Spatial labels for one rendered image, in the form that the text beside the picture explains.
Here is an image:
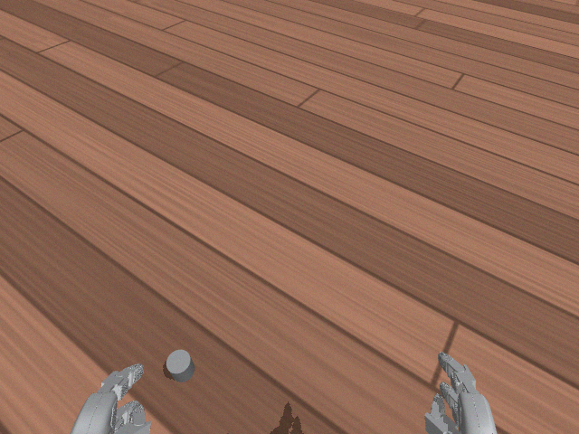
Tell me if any can can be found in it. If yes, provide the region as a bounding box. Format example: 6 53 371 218
166 350 195 382

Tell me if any right robot hand can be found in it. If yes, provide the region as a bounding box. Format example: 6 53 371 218
425 352 497 434

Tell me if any left robot hand can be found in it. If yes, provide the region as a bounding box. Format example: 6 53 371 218
70 363 151 434

